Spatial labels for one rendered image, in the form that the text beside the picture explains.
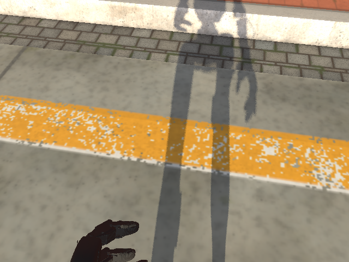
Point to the left robot hand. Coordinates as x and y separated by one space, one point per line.
89 247

